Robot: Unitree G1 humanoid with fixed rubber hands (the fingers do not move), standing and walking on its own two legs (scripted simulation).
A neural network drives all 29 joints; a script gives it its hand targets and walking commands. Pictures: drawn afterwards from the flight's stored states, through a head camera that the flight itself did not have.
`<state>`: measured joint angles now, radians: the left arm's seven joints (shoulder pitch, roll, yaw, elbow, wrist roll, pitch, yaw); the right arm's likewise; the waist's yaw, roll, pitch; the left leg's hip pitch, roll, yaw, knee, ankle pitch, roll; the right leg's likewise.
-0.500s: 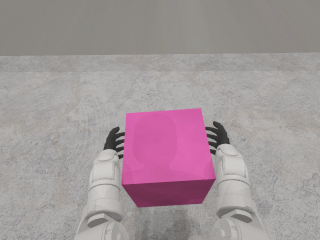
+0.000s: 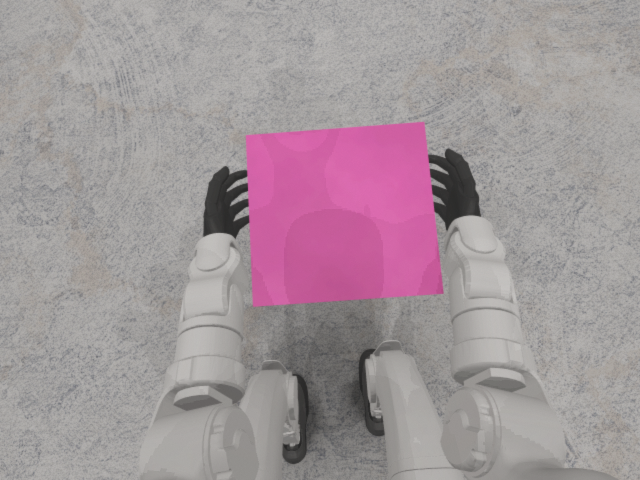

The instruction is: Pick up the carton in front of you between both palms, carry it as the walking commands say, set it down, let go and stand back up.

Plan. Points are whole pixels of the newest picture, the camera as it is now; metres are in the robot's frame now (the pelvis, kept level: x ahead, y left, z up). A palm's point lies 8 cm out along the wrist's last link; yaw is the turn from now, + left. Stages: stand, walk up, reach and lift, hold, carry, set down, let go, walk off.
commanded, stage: set down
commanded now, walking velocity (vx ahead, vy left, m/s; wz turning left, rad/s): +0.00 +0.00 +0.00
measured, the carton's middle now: (338, 231) +0.42 -0.04 -0.14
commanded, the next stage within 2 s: none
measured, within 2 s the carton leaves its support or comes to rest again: rests again in 1.50 s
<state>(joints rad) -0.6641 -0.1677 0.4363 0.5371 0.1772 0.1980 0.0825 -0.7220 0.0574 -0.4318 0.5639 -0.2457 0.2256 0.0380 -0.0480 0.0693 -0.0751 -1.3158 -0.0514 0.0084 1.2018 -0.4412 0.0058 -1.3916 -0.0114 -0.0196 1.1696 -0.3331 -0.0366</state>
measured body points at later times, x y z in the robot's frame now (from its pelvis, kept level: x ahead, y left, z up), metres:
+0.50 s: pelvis -0.02 +0.00 -0.13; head +0.26 -0.06 +0.22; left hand +0.48 +0.06 -0.23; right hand +0.45 -0.24 -0.23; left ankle +0.05 +0.11 -0.62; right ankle +0.10 -0.10 -0.62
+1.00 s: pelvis -0.04 +0.01 -0.24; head +0.31 -0.06 +0.04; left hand +0.52 +0.07 -0.38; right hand +0.49 -0.23 -0.39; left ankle +0.05 +0.11 -0.62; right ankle +0.10 -0.10 -0.62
